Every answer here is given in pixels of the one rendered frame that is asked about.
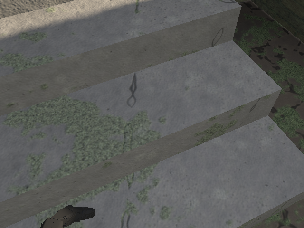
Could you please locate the left robot hand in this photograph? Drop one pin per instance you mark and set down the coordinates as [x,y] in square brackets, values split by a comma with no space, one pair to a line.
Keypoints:
[67,215]

